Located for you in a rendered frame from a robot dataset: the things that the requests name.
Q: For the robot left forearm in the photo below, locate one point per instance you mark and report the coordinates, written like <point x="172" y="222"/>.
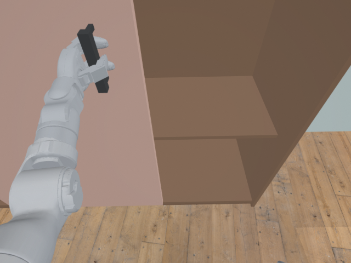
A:
<point x="58" y="127"/>

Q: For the robot left hand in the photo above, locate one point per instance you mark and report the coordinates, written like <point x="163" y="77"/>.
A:
<point x="71" y="64"/>

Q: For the handle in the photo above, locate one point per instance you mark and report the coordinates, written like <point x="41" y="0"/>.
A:
<point x="89" y="48"/>

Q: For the left robot upper arm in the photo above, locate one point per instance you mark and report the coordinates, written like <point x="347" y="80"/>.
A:
<point x="41" y="201"/>

